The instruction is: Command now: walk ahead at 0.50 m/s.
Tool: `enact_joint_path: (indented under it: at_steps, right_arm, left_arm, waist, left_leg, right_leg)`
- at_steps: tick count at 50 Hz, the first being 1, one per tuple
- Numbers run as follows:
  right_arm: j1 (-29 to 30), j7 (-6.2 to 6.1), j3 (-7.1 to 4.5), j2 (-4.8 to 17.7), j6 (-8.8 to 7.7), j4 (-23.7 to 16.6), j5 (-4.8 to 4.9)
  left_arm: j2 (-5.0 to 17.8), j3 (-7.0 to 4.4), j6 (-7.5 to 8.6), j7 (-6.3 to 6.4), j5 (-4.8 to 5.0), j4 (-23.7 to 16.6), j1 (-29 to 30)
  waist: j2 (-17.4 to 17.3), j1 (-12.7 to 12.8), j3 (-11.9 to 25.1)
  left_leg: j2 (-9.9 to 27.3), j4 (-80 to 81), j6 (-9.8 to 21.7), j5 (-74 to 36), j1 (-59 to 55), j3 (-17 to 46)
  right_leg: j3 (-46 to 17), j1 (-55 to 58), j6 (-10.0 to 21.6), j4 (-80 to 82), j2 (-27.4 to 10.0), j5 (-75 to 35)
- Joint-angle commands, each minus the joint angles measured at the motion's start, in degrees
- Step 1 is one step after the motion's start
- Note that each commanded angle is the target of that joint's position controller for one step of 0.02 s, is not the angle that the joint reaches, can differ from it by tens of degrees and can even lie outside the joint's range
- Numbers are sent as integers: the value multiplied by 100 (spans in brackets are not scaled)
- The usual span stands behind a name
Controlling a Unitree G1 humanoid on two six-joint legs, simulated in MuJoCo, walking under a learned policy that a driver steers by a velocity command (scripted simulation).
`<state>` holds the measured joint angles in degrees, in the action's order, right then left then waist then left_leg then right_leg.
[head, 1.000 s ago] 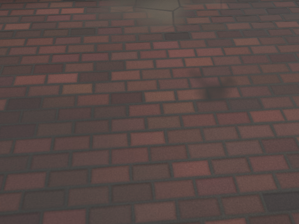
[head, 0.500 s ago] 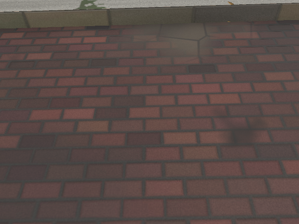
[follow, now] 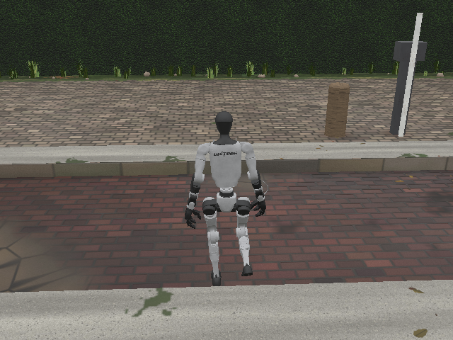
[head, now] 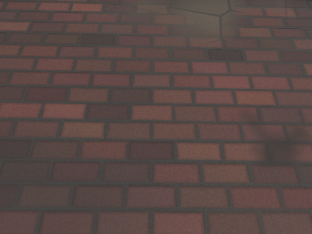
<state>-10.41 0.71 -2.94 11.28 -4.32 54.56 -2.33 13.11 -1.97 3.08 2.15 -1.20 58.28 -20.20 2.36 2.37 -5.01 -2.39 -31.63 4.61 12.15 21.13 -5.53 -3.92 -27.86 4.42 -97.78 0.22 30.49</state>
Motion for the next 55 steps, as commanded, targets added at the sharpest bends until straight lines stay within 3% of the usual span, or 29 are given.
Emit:
enact_joint_path:
  at_steps: [1, 3, 5, 8, 12, 14, 15, 16, 17, 18, 19, 20, 22, 24, 27, 31, 36, 39, 41, 42, 43, 44, 45, 46, 47, 49, 50, 52, 55]
  right_arm:
    - [-758, -136, -113, 865, -230, 6, 96]
    - [-737, -89, -100, 802, -273, 113, 105]
    - [-627, -18, -62, 635, -256, 75, 169]
    - [-981, 31, -86, 700, -177, 152, 258]
    - [-1604, -29, -96, 826, -30, 373, 143]
    - [-1617, -59, -110, 896, 18, 401, 97]
    - [-1533, -50, -100, 872, 30, 377, 122]
    - [-1484, -34, -42, 688, 4, 246, 164]
    - [-1890, -23, 87, 129, -30, 48, 341]
    - [-1762, -90, -70, 671, 30, 120, 205]
    - [-1374, -87, -129, 754, 74, 68, 140]
    - [-1130, -45, -114, 599, 82, 26, 142]
    - [-1082, 12, -133, 466, 202, 50, 67]
    - [-1033, 71, -145, 366, 310, 25, 43]
    - [-550, 105, -154, 298, 378, -163, 93]
    - [231, 205, -97, 224, 384, -482, 67]
    - [1033, 290, -17, 232, 377, -868, 32]
    - [826, 251, -71, 380, 356, -876, 11]
    - [-33, 197, -176, 566, 313, -647, 21]
    - [-825, 146, -272, 733, 256, -403, -11]
    - [-1423, 61, -463, 1349, 235, -338, -88]
    - [-1101, 54, -563, 1800, 297, -491, 57]
    - [-1114, 19, -535, 1747, 365, -460, 140]
    - [-845, -34, -457, 1454, 355, -435, 165]
    - [-602, -55, -380, 1162, 314, -453, 165]
    - [-255, -111, -214, 758, 170, -496, 205]
    - [-327, -99, -169, 698, 75, -452, 215]
    - [-574, -84, -141, 790, -26, -283, 214]
    - [-746, -109, -87, 840, -21, -197, 151]
  left_arm:
    - [393, -96, -84, -241, -193, -520, 161]
    - [21, 8, -131, -373, -179, -597, 338]
    - [-53, 83, -52, -415, -59, -661, 480]
    - [109, 100, -39, -387, -30, -773, 1185]
    - [294, 28, -29, -372, -51, -1087, 2052]
    - [315, -18, 55, -352, -65, -1024, 1767]
    - [372, -73, 131, -319, -103, -791, 1082]
    - [744, -201, 230, -243, -200, -496, 26]
    - [1420, -374, 236, -170, -276, -434, -655]
    - [1271, -379, 127, -180, -61, -431, -512]
    - [887, -276, 91, -189, -12, -534, 29]
    - [569, -202, 114, -209, -11, -603, 464]
    - [308, -138, 191, -161, 14, -595, 720]
    - [340, -158, 293, -133, 24, -517, 531]
    - [426, -188, 367, -124, 40, -421, 216]
    - [367, -166, 376, -128, 18, -328, -2]
    - [592, -217, 349, -83, 4, -165, -447]
    - [753, -257, 255, -22, -25, -139, -455]
    - [935, -314, 140, -9, -44, -181, -398]
    - [971, -321, 88, -40, -19, -246, -324]
    - [661, -244, 85, -85, 79, -481, -387]
    - [415, -233, 151, -195, 96, -904, -221]
    - [765, -280, 223, -226, 41, -1088, 509]
    - [619, -233, 302, -249, 105, -1144, 656]
    - [569, -230, 327, -228, 97, -1047, 518]
    - [440, -211, 109, -208, -82, -837, 63]
    - [380, -207, -2, -215, -110, -766, -91]
    - [287, -189, -119, -254, -81, -694, -183]
    - [333, -183, -184, -282, -10, -710, 146]
  waist:
    - [-244, 24, 455]
    - [-707, 127, 319]
    - [-922, 161, 506]
    - [-730, -114, 517]
    - [-446, -373, 63]
    - [-410, -222, 92]
    - [-236, 78, 383]
    - [137, 403, 1015]
    - [1242, 408, 1731]
    - [801, 392, 1684]
    - [296, 186, 882]
    - [149, 50, 408]
    - [305, -241, 94]
    - [175, -340, 190]
    - [62, -362, 220]
    - [175, -269, -25]
    - [197, -61, -166]
    - [349, -223, 53]
    - [401, -576, 595]
    - [157, -961, 1053]
    - [-600, -1148, 1640]
    - [-1634, -775, 1982]
    - [-643, -906, 1566]
    - [-371, -716, 919]
    - [-41, -438, 503]
    - [-115, -53, 449]
    - [-170, 8, 521]
    - [-315, 75, 568]
    - [-562, -54, 514]
  left_leg:
    - [2216, 1765, 1079, -2002, -585, 2257]
    - [1591, 1992, 973, -2716, 91, 1454]
    - [1269, 1937, 798, -3259, 106, 857]
    - [1304, 2062, 678, -2874, -705, 848]
    - [1636, 1959, 684, -1998, -1764, 1128]
    - [1597, 1433, 613, -2390, -1862, 1176]
    - [1342, 608, 512, -2797, -1674, 981]
    - [948, -746, 345, -2260, -903, 677]
    - [90, -2789, 76, 532, 940, 79]
    - [-20, -3557, 103, 1931, 1611, 539]
    - [322, -3783, 144, 1542, 1826, 803]
    - [534, -3577, 128, 1088, 1759, 833]
    - [745, -3243, 20, 615, 1306, 824]
    - [733, -3281, -69, 266, 1236, 745]
    - [775, -3078, -171, -310, 1685, 689]
    - [727, -1958, -220, -1076, 1774, 418]
    - [564, -738, 52, -994, 1411, -114]
    - [193, -491, 380, -177, 908, -414]
    - [-220, -279, 652, 323, -28, -521]
    - [-332, 271, 826, 110, -1177, -350]
    - [882, 586, 1289, 935, -2760, 1410]
    - [2194, 1490, 2028, 766, -3775, 4614]
    - [2124, 1696, 1888, 344, -3492, 4206]
    - [2023, 1708, 1727, -154, -2806, 3446]
    - [1721, 1779, 1444, -922, -2114, 2899]
    - [1336, 1749, 1119, -2970, -1458, 1861]
    - [1274, 1693, 1056, -3919, -1344, 1575]
    - [1148, 1690, 856, -4992, -1305, 1078]
    - [1009, 1722, 413, -5277, -1478, 589]
  right_leg:
    - [-30, -1099, -255, 2139, -670, -1215]
    - [276, -264, -363, 3464, -639, -1946]
    - [394, 396, -270, 4746, -611, -2765]
    - [621, 410, -171, 5560, -443, -3074]
    - [637, -118, -20, 6185, -382, -2379]
    - [702, 472, 19, 6664, -191, -1971]
    - [747, 1422, 78, 7115, -54, -2051]
    - [-15, 2870, 297, 7260, -677, -1930]
    - [-2325, 4504, 921, 7764, -2359, -1535]
    - [-3078, 4170, 1089, 8184, -2611, -1189]
    - [-2306, 3495, 928, 8286, -2327, -828]
    - [-1667, 2814, 754, 8553, -2071, -967]
    - [-698, 2074, 383, 8863, -1652, -1697]
    - [-188, 2043, 354, 8900, -1573, -2543]
    - [395, 2292, 348, 8929, -1532, -3234]
    - [1074, 2300, 299, 8893, -1343, -3684]
    - [1506, 2865, 302, 8690, -1579, -4347]
    - [1800, 3397, 221, 7864, -1646, -6472]
    - [1892, 3486, 193, 6400, -1642, -7380]
    - [1995, 2966, 54, 5094, -1543, -6670]
    - [2018, 1299, -191, 3193, -1228, -4464]
    - [1232, -797, -495, 1377, 120, -22]
    - [312, -1395, -413, 1378, -204, -441]
    - [288, -1440, -362, 1762, -456, -978]
    - [272, -1119, -347, 2388, -654, -1239]
    - [305, -318, -445, 2931, -770, -1309]
    - [368, -77, -487, 3060, -716, -1278]
    - [491, 39, -517, 3410, -609, -1505]
    - [531, -134, -465, 4005, -470, -2068]
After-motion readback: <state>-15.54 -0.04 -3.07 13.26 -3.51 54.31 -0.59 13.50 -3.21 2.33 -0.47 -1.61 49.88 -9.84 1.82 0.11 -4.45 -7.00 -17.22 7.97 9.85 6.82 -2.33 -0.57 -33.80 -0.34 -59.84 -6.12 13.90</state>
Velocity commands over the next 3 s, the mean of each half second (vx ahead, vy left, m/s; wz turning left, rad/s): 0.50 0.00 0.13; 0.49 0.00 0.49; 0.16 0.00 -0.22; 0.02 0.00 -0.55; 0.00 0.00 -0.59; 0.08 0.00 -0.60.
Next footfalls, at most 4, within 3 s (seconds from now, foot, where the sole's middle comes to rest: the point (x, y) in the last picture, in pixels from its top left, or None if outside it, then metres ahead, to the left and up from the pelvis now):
0.32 right None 0.31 -0.11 -0.77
0.84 left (135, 200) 0.55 0.12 -0.77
1.36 right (151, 156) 0.76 0.06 -0.77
1.88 left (109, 167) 0.70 0.25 -0.77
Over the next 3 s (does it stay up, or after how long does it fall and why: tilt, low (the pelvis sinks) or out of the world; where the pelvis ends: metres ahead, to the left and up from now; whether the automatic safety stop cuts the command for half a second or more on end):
stays up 0.66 0.14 0.02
